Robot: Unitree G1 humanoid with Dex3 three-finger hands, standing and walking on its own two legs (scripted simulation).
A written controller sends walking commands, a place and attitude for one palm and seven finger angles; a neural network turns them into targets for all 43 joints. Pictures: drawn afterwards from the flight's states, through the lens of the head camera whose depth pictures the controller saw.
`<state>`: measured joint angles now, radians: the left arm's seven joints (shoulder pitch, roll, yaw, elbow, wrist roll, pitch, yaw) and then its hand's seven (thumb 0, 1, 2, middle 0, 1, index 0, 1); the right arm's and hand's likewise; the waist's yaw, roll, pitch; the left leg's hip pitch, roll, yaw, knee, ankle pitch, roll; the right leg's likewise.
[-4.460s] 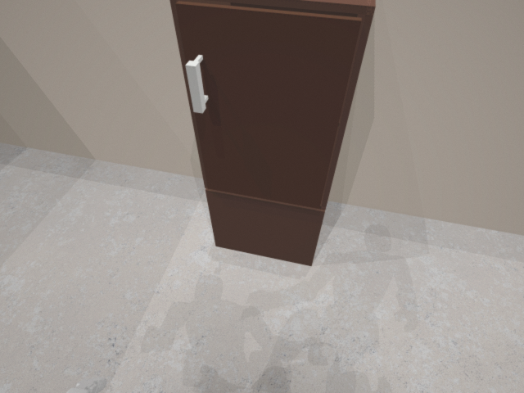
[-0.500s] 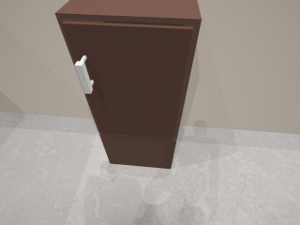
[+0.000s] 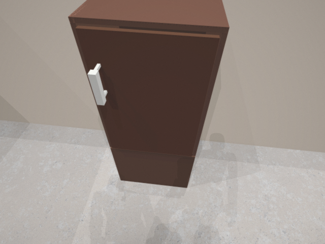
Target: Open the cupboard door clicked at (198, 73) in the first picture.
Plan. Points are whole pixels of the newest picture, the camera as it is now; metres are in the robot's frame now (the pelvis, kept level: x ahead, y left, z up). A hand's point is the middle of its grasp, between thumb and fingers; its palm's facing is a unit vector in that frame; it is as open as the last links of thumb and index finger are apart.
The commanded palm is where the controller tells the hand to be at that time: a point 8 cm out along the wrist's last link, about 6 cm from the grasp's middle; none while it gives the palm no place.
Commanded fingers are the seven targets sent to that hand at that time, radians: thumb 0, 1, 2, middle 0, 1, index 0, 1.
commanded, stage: come to a stop and stand still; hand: left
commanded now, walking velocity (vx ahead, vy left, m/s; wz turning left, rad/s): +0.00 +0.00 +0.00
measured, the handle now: (99, 84) +0.57 +0.25 +0.07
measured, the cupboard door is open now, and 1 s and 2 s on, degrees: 0 0 0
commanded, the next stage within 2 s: look again from close up in 0.18 s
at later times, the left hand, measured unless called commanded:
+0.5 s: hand out of the picture +0.01 +0.20 -0.18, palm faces +0.00 -0.98 -0.22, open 7.4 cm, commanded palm none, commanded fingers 0.00 0.90 0.90 -0.20 -0.30 -0.20 -0.30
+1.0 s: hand out of the picture +0.11 +0.22 -0.10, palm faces +0.23 -0.96 -0.19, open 7.5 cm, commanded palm +0.10 +0.27 -0.06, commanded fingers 0.00 0.74 0.83 -0.21 -0.41 -0.21 -0.41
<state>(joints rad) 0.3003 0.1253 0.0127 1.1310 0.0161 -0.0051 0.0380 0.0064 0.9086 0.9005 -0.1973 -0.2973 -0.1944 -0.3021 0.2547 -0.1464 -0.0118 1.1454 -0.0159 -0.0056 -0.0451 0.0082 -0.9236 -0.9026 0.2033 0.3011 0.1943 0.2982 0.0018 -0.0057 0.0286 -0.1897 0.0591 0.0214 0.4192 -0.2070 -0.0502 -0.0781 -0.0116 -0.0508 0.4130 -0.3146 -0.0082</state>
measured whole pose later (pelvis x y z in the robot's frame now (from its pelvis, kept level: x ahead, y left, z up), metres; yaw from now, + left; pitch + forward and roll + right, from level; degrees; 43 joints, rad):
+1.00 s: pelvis -0.01 +0.03 -0.01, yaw +0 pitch +1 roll +1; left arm 0.49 0.17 0.05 0.30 -0.11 -0.01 0.09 0.02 0.89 0.89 -0.20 -0.31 -0.20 -0.32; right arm 0.32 -0.19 -0.01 0.90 0.03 -0.19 -0.07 0.01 -0.91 -0.90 0.21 0.30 0.20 0.30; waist 0.00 -0.01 0.00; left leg -0.31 0.01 0.04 0.56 -0.26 -0.01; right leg -0.21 -0.07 -0.04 0.58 -0.38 0.03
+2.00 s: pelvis -0.04 +0.04 -0.05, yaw +0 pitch +7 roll -3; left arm 0.19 0.37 0.35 0.14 -0.36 -0.26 -0.45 0.00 -0.21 0.43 -0.28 -1.01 -0.28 -1.01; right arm 0.28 -0.27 0.01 0.57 0.05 -0.27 -0.08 0.01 -0.91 -0.90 0.21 0.30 0.20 0.30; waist -0.01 0.01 -0.08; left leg -0.67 0.05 0.00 0.91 -0.36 0.01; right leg -0.52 -0.03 -0.05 0.85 -0.45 0.03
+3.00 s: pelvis -0.03 +0.02 -0.03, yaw +0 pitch +4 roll -1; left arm -0.08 0.45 0.43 0.40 -0.36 -0.13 -0.55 -0.01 -0.50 0.30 -0.30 -1.20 -0.30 -1.20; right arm 0.29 -0.28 0.04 0.58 0.06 -0.21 -0.11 0.01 -0.91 -0.90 0.21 0.30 0.20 0.30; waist 0.00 0.04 -0.06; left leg -0.49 0.06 0.00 0.72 -0.29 -0.02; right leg -0.37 -0.01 -0.05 0.70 -0.40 0.01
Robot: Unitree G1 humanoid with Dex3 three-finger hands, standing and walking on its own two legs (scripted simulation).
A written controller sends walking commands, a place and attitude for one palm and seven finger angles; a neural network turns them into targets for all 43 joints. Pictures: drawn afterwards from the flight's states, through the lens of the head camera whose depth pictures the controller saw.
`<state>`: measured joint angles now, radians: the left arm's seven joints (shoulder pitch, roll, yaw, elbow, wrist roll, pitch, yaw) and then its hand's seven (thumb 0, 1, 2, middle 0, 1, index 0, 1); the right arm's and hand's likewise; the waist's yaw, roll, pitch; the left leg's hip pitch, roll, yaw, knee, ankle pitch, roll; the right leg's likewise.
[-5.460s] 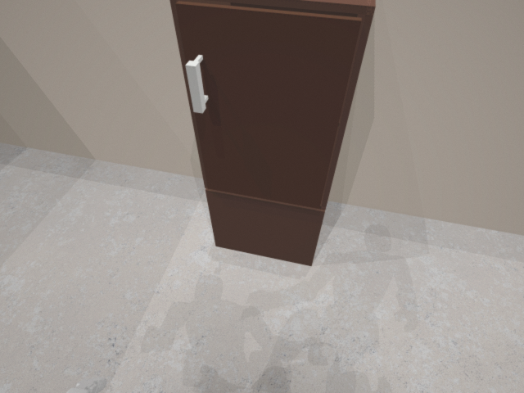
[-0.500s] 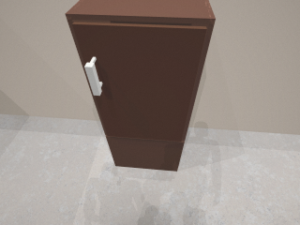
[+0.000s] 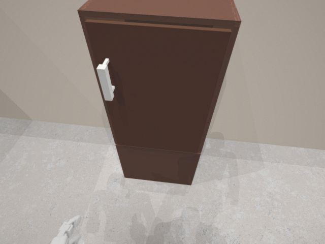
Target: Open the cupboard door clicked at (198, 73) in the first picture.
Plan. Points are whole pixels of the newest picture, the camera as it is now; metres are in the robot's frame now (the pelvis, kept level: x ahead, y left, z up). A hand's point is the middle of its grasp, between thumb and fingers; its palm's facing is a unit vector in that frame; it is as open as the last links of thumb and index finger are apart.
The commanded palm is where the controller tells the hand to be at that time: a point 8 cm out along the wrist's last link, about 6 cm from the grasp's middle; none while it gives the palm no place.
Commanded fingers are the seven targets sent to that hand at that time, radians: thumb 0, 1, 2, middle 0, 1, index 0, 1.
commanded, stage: raise the hand with hooked fingers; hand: left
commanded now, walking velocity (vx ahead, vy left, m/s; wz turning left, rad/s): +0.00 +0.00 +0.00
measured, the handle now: (107, 79) +0.58 +0.22 +0.08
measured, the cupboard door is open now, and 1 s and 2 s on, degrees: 0 0 0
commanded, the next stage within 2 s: move the hooked fingers beside the handle in 1.98 s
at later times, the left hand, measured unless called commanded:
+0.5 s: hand (78, 225) +0.17 +0.20 -0.01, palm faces -0.04 -1.00 -0.07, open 9.8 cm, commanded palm +0.15 +0.26 +0.00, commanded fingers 0.00 0.15 0.58 -0.25 -0.78 -0.25 -0.78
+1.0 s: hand (55, 195) +0.21 +0.25 +0.04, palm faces -0.03 -1.00 -0.05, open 12.8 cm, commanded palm +0.19 +0.31 +0.05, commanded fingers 0.00 -0.43 0.33 -0.29 -1.15 -0.29 -1.15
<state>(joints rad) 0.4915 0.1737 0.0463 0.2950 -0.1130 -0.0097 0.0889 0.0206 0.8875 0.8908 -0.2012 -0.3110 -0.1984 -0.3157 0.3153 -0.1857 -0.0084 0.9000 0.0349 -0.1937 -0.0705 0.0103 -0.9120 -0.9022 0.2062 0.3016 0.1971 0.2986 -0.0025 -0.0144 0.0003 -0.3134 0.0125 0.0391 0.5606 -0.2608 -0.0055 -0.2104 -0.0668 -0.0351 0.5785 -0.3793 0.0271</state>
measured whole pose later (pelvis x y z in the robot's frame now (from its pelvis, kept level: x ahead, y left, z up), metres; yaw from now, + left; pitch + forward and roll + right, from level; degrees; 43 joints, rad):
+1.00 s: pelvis -0.03 +0.01 -0.04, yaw +0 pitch +7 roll -3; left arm 0.19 0.37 0.35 0.14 -0.36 -0.26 -0.45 0.00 -0.21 0.43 -0.28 -1.01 -0.28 -1.01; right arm 0.28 -0.27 0.01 0.57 0.05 -0.27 -0.08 0.01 -0.91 -0.90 0.21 0.30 0.20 0.30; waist -0.01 0.01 -0.08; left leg -0.67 0.05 0.00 0.91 -0.36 0.01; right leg -0.52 -0.03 -0.05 0.85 -0.45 0.03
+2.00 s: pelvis -0.02 -0.01 -0.01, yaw +0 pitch +4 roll -1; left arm -0.08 0.45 0.43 0.40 -0.36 -0.13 -0.55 -0.01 -0.50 0.30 -0.30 -1.20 -0.30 -1.20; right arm 0.29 -0.28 0.04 0.58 0.06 -0.21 -0.11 0.01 -0.91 -0.90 0.21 0.30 0.20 0.30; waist 0.00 0.04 -0.06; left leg -0.49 0.06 0.00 0.72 -0.29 -0.02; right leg -0.37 -0.01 -0.05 0.70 -0.40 0.01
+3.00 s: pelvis -0.02 +0.00 -0.03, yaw -2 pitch +12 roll -2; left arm -0.71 0.66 0.49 1.09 -0.21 -0.27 -0.57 -0.01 -0.50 0.30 -0.30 -1.20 -0.29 -1.20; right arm 0.37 -0.30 0.03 0.62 0.04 -0.03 -0.08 0.01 -0.91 -0.90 0.21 0.30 0.20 0.30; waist -0.10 0.01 -0.08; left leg -0.71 0.07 0.01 0.83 -0.34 0.00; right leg -0.58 -0.01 -0.03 0.79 -0.42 0.02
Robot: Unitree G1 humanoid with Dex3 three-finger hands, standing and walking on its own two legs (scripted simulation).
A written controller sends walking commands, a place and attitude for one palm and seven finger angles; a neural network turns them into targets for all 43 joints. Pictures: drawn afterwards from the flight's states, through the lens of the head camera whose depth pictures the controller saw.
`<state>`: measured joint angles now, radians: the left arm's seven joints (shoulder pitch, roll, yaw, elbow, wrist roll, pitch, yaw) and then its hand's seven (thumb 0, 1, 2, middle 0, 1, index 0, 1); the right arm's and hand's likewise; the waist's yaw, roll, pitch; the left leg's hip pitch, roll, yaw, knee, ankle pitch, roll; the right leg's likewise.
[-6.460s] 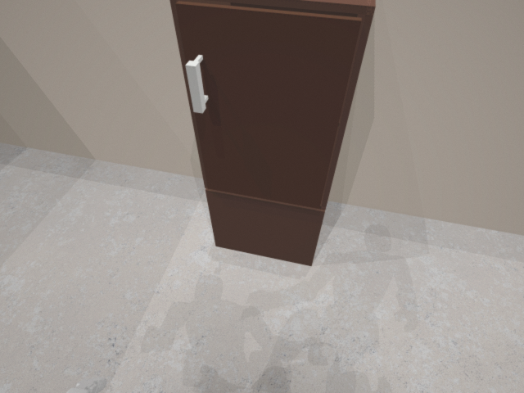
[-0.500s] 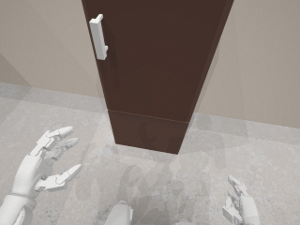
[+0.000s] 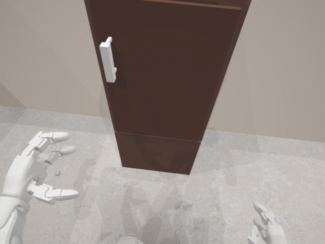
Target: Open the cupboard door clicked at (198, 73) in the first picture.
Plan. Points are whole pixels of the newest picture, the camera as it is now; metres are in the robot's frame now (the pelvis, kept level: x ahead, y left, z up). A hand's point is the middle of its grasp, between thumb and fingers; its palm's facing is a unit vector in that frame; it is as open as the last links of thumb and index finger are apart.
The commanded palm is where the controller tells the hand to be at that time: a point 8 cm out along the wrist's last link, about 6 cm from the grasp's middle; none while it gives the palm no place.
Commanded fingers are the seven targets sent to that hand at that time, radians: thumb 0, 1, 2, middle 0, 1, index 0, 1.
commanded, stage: raise the hand with hooked fingers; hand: left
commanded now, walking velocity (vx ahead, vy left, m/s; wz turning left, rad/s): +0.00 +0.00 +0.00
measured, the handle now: (110, 59) +0.61 +0.21 +0.12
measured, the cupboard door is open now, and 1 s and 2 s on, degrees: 0 0 0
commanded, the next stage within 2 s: move the hooked fingers beside the handle in 0.98 s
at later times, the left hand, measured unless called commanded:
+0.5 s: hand (41, 140) +0.29 +0.27 +0.13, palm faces -0.02 -1.00 -0.05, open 14.0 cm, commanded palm +0.26 +0.32 +0.14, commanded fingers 0.00 -0.50 0.30 -0.30 -1.20 -0.30 -1.20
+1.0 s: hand (56, 137) +0.30 +0.24 +0.13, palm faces -0.03 -1.00 -0.03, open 14.0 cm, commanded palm +0.27 +0.30 +0.14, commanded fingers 0.00 -0.50 0.30 -0.30 -1.20 -0.30 -1.20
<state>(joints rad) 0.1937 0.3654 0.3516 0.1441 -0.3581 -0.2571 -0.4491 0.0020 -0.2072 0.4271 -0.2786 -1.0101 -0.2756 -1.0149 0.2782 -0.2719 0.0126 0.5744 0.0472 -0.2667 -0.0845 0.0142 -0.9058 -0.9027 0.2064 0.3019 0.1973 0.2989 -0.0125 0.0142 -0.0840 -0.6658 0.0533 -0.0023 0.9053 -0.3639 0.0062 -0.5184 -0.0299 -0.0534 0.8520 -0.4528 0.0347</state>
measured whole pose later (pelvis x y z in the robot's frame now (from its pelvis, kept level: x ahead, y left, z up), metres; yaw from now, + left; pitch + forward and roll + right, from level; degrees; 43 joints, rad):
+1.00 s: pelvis +0.01 -0.02 +0.02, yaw +0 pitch +4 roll -1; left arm -0.08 0.45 0.43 0.40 -0.36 -0.13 -0.55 -0.01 -0.50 0.30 -0.30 -1.20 -0.30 -1.20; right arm 0.29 -0.28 0.04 0.58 0.06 -0.21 -0.11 0.01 -0.91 -0.90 0.21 0.30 0.20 0.30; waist 0.00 0.04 -0.06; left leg -0.49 0.06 0.00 0.72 -0.29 -0.02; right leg -0.37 -0.01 -0.05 0.70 -0.40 0.01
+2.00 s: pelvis +0.01 -0.01 +0.01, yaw -2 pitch +12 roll -2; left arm -0.71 0.66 0.49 1.09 -0.21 -0.27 -0.57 -0.01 -0.50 0.30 -0.30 -1.20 -0.29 -1.20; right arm 0.37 -0.30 0.03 0.62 0.04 -0.03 -0.08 0.01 -0.91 -0.90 0.21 0.30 0.20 0.30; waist -0.10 0.01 -0.08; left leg -0.71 0.07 0.01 0.83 -0.34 0.00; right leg -0.58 -0.01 -0.03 0.79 -0.42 0.02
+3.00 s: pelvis +0.03 +0.01 -0.01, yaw -5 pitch +24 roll -6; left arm -1.12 0.97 0.57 1.33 -0.03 -0.20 -0.56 -0.01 -0.50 0.30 -0.30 -1.20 -0.29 -1.20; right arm 0.46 -0.28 0.09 0.58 0.01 0.10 -0.06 0.00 -0.91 -0.90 0.21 0.30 0.20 0.30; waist -0.24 0.02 -0.08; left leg -1.00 0.11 0.00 0.98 -0.40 0.02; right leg -0.84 0.03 -0.03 0.85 -0.43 0.05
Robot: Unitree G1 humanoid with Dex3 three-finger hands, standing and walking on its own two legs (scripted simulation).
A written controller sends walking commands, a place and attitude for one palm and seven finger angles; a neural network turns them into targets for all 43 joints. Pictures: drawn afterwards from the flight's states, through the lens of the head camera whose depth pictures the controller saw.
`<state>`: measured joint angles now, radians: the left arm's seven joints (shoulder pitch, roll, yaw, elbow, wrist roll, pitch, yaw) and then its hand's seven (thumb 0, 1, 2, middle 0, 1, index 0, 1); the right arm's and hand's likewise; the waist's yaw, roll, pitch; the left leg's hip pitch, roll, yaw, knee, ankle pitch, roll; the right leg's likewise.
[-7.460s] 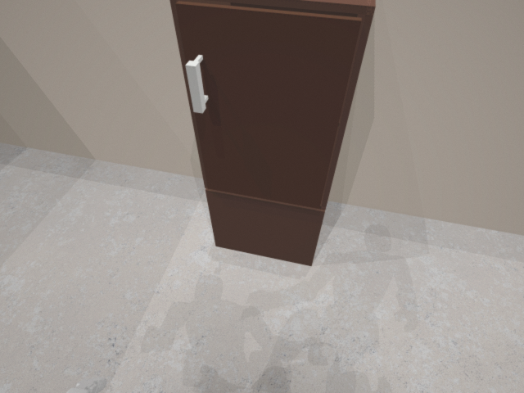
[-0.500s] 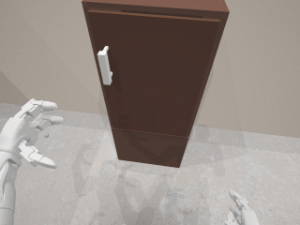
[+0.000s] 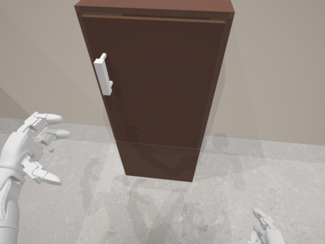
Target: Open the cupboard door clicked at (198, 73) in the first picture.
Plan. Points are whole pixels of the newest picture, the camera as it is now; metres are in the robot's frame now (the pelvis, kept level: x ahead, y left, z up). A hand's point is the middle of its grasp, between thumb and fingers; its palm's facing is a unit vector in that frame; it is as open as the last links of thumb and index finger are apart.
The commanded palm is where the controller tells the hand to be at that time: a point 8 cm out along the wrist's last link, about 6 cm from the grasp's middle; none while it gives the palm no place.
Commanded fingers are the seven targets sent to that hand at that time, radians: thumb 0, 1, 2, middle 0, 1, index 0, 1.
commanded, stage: move the hooked fingers beside the handle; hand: left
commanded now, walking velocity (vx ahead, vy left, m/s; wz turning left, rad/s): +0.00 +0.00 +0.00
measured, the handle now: (105, 74) +0.60 +0.23 +0.09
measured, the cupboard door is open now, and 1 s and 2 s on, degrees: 0 0 0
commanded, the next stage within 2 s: none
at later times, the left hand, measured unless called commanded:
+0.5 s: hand (62, 124) +0.36 +0.27 +0.11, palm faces -0.05 -1.00 -0.01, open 14.0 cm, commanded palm +0.34 +0.33 +0.11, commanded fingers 0.00 -0.50 0.30 -0.30 -1.20 -0.30 -1.20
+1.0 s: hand (68, 103) +0.44 +0.29 +0.11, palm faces -0.04 -1.00 +0.00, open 14.0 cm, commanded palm +0.43 +0.34 +0.10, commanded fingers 0.00 -0.50 0.30 -0.30 -1.20 -0.30 -1.20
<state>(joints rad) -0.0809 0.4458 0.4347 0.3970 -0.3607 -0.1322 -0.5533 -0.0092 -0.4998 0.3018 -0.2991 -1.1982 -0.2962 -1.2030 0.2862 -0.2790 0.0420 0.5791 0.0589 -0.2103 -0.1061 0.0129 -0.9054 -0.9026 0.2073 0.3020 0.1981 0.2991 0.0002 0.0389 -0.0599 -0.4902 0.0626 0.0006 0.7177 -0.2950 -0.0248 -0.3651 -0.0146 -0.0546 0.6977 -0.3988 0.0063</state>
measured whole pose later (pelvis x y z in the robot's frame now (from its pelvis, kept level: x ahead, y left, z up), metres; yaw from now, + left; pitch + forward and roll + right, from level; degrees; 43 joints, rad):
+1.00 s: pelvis +0.00 +0.02 -0.01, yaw -2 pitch +12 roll -2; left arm -0.71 0.66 0.49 1.09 -0.21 -0.27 -0.57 -0.01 -0.50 0.30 -0.30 -1.20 -0.29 -1.20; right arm 0.37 -0.30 0.03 0.62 0.04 -0.03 -0.08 0.01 -0.91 -0.90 0.21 0.30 0.20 0.30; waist -0.10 0.01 -0.08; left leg -0.71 0.07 0.01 0.83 -0.34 0.00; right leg -0.58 -0.01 -0.03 0.79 -0.42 0.02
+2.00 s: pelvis +0.02 +0.03 -0.04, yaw -5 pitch +24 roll -6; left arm -1.12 0.97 0.57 1.33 -0.03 -0.20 -0.56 -0.01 -0.50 0.30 -0.30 -1.20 -0.29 -1.20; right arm 0.46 -0.28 0.09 0.58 0.01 0.10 -0.06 0.00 -0.91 -0.90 0.21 0.30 0.20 0.30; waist -0.24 0.02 -0.08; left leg -1.00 0.11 0.00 0.98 -0.40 0.02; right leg -0.84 0.03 -0.03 0.85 -0.43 0.05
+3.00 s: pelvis +0.00 +0.03 -0.04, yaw -5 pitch +24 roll -6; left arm -1.16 1.00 0.54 1.37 -0.03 -0.22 -0.55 -0.01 -0.50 0.30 -0.30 -1.20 -0.30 -1.20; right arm 0.46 -0.29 0.10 0.59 0.02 0.09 -0.07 0.00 -0.91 -0.90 0.21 0.30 0.20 0.30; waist -0.25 0.03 -0.07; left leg -1.04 0.11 -0.02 1.02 -0.40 0.01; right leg -0.87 0.04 -0.04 0.89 -0.44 0.04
